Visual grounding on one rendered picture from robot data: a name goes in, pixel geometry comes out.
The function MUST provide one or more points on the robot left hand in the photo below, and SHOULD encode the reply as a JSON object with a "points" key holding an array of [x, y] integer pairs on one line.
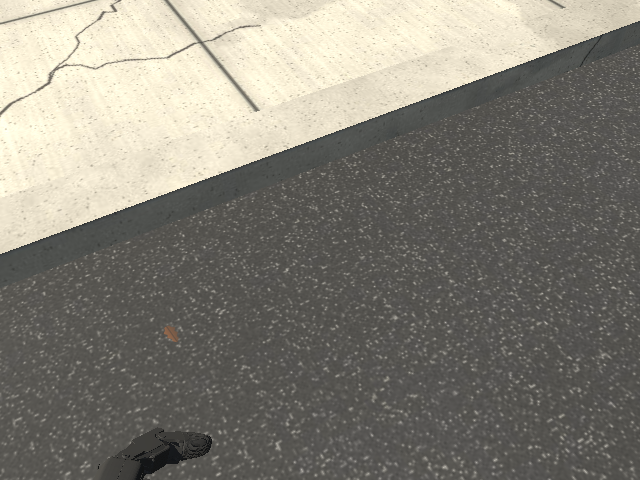
{"points": [[152, 451]]}

